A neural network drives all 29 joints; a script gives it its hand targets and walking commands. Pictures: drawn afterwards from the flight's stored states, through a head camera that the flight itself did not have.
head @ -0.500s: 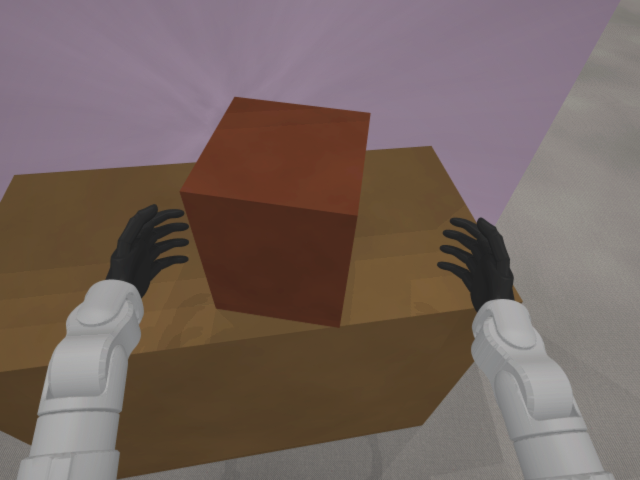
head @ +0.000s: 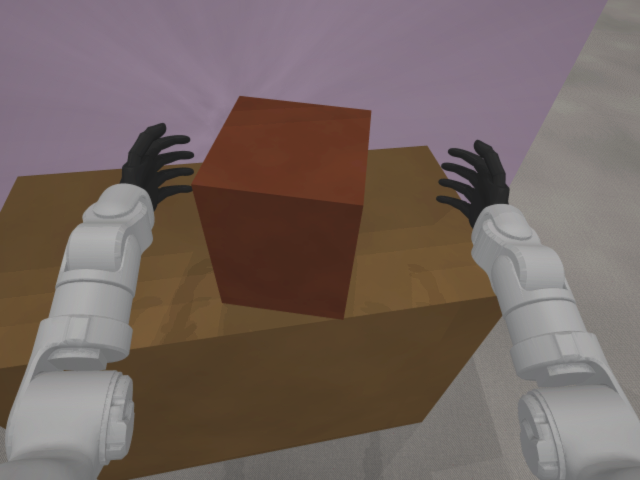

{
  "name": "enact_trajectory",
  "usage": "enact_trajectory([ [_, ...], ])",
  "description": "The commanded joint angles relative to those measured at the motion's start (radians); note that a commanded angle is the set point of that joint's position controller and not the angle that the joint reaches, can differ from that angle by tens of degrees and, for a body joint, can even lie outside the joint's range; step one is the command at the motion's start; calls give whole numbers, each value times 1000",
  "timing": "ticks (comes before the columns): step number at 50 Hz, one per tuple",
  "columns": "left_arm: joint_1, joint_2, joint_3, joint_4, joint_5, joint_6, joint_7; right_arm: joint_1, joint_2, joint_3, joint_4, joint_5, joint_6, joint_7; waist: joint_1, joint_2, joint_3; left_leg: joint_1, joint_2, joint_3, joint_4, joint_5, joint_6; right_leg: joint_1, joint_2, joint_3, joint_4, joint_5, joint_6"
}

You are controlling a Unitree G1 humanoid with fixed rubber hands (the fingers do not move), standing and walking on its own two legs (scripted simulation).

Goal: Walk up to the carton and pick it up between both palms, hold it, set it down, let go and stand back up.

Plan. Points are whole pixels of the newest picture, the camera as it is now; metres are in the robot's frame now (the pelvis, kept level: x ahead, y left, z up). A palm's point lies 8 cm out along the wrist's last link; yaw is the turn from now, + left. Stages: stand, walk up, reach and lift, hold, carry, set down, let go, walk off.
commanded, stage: reach and lift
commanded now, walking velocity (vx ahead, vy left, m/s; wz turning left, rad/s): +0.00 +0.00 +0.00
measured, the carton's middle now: (293, 211) +0.49 +0.04 +0.05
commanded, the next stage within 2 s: none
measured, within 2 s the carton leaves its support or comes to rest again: neither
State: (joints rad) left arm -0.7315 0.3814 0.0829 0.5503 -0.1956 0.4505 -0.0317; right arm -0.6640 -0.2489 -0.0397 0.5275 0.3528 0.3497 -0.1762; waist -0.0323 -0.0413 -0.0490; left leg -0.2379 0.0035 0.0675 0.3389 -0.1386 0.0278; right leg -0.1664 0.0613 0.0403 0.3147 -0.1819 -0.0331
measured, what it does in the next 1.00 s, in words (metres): stands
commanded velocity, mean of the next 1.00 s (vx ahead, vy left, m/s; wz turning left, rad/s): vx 0.00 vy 0.00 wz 0.00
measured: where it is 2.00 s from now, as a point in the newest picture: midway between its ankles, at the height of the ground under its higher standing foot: outside the picture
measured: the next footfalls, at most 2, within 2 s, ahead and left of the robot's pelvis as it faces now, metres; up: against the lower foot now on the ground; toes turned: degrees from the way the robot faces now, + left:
none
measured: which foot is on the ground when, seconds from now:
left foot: down 0.00-1.00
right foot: down 0.00-1.00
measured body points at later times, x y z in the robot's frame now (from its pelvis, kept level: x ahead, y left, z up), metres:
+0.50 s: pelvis +0.01 +0.00 +0.00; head +0.02 +0.03 +0.45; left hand +0.48 +0.20 +0.20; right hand +0.45 -0.18 +0.19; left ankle +0.02 +0.10 -0.75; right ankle -0.01 -0.10 -0.75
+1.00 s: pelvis +0.01 -0.01 -0.01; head +0.04 +0.02 +0.44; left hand +0.49 +0.20 +0.15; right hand +0.47 -0.18 +0.14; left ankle +0.02 +0.10 -0.75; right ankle -0.01 -0.10 -0.75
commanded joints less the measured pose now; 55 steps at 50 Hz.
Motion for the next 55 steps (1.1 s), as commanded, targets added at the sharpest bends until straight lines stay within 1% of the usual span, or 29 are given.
enact_trajectory([
  [1, -516, 146, -10, -87, -15, -75, 7, -472, -170, -61, -80, 1, -54, 14, -18, 101, -450, 401, 37, -62, 24, 200, -27, -108, -32, -30, -50, 256, 50],
  [3, -547, 138, -30, -30, -27, -86, 14, -514, -168, -54, -36, 0, -59, 22, -35, 112, -471, 409, 43, -70, 30, 215, -31, -132, -28, -37, -54, 256, 46],
  [4, -580, 146, -43, 5, -31, -92, 20, -549, -176, -57, 7, -6, -59, 26, -23, 111, -464, 402, 44, -72, 33, 217, -36, -143, -28, -34, -48, 248, 44],
  [5, -594, 150, -49, 37, -17, -99, 22, -547, -178, -58, 50, -21, -63, 26, -41, 121, -468, 410, 41, -76, 40, 223, -35, -145, -23, -42, -44, 264, 45],
  [8, -627, 156, -34, 72, -14, -109, 26, -606, -181, -28, 64, 2, -69, 31, -29, 99, -525, 419, 43, -80, 61, 256, -25, -149, -22, -52, -48, 297, 50],
  [9, -662, 161, -30, 60, -20, -113, 30, -635, -198, -46, 69, 1, -73, 31, -28, 124, -530, 428, 44, -79, 58, 285, -35, -146, -18, -54, -42, 302, 49],
  [12, -738, 168, -34, 75, -14, -130, 46, -697, -192, -40, 92, 0, -89, 28, -25, 117, -606, 428, 43, -83, 82, 303, -37, -144, -19, -59, -42, 321, 53],
  [13, -743, 161, -35, 117, -14, -126, 47, -694, -193, -39, 130, 4, -85, 30, -24, 137, -573, 417, 37, -72, 78, 302, -47, -152, -21, -61, -35, 323, 56],
  [15, -752, 150, -49, 171, -6, -119, 48, -700, -195, -37, 199, -3, -77, 34, -36, 132, -550, 425, 44, -88, 79, 300, -48, -158, -21, -72, -35, 340, 57],
  [16, -796, 142, -64, 213, -13, -122, 51, -741, -202, -54, 230, -12, -76, 38, -46, 118, -531, 399, 43, -90, 73, 270, -46, -179, -23, -73, -37, 301, 56],
  [17, -783, 148, -57, 243, -5, -126, 52, -731, -197, -39, 226, -12, -77, 42, -48, 104, -561, 418, 49, -89, 70, 275, -43, -163, -22, -69, -39, 316, 62],
  [19, -810, 155, -59, 278, -9, -142, 53, -767, -199, -14, 253, -3, -85, 35, -35, 86, -554, 390, 39, -84, 73, 276, -37, -148, -25, -62, -35, 343, 66],
  [20, -849, 157, -58, 292, -14, -156, 55, -796, -193, -16, 250, 5, -86, 30, -44, 89, -584, 367, 36, -86, 74, 265, -36, -142, -28, -55, -27, 353, 64],
  [22, -869, 161, -56, 343, -13, -173, 54, -837, -195, 4, 300, 23, -91, 29, -33, 101, -597, 329, 33, -84, 78, 255, -38, -124, -35, -52, -16, 364, 64],
  [23, -871, 159, -52, 361, -10, -185, 57, -832, -185, 3, 285, 23, -99, 27, -44, 84, -628, 347, 39, -86, 82, 282, -37, -112, -31, -49, -11, 410, 72],
  [24, -901, 160, -59, 346, -8, -192, 55, -844, -198, 15, 314, 30, -103, 24, -36, 109, -663, 355, 36, -89, 97, 332, -45, -107, -33, -54, -7, 445, 67],
  [28, -927, 156, -70, 374, -14, -221, 51, -853, -203, 4, 340, 34, -134, 14, -47, 136, -664, 397, 36, -90, 124, 396, -68, -157, -22, -67, 5, 484, 69],
  [31, -897, 144, -68, 426, 12, -220, 42, -834, -187, 20, 404, 26, -131, 8, -55, 128, -609, 357, 32, -88, 118, 376, -57, -130, -24, -62, 1, 493, 76],
  [34, -861, 132, -81, 470, 16, -242, 24, -796, -172, 24, 398, 25, -149, -4, -70, 98, -583, 341, 21, -81, 115, 367, -54, -120, -24, -57, 5, 522, 83],
  [36, -858, 147, -70, 494, 23, -269, 25, -816, -164, 23, 412, 27, -168, -11, -50, 120, -587, 322, 26, -84, 115, 362, -46, -133, -34, -47, 9, 500, 80],
  [37, -852, 129, -91, 500, 18, -284, 29, -807, -156, 24, 415, 31, -176, -10, -54, 132, -593, 320, 24, -87, 112, 351, -50, -136, -34, -53, 7, 491, 75],
  [42, -869, 135, -91, 519, 2, -357, 33, -813, -147, 3, 368, 4, -211, -11, -61, 123, -643, 290, 25, -84, 118, 322, -48, -172, -37, -55, 18, 451, 72],
  [44, -862, 132, -88, 517, -6, -385, 35, -807, -128, -1, 365, -18, -226, -13, -49, 111, -684, 276, 19, -76, 134, 340, -50, -162, -39, -51, 30, 468, 79],
  [45, -879, 125, -91, 521, -4, -399, 33, -815, -120, -8, 373, -29, -230, -12, -60, 133, -697, 278, 20, -78, 150, 348, -55, -175, -43, -48, 35, 498, 78],
  [48, -882, 102, -91, 497, -3, -445, 35, -817, -112, -35, 356, -57, -264, -4, -51, 162, -789, 286, 21, -67, 160, 380, -65, -186, -43, -59, 52, 499, 72],
  [49, -864, 94, -97, 522, 0, -450, 35, -800, -109, -47, 392, -79, -273, -6, -55, 158, -767, 275, 25, -69, 163, 390, -68, -197, -40, -63, 55, 495, 74],
  [50, -861, 86, -92, 522, 5, -461, 34, -789, -86, -55, 370, -82, -283, -7, -62, 163, -791, 287, 25, -74, 176, 411, -67, -200, -43, -64, 61, 544, 68],
  [53, -801, 83, -49, 540, 32, -477, 22, -744, -95, -49, 404, -102, -300, -9, -49, 127, -763, 276, 24, -74, 179, 425, -64, -185, -41, -56, 65, 543, 82],
  [55, -777, 70, -35, 565, 46, -491, 19, -735, -66, -56, 400, -119, -313, -10, -48, 112, -728, 234, 19, -71, 165, 383, -59, -170, -45, -47, 65, 543, 88],
])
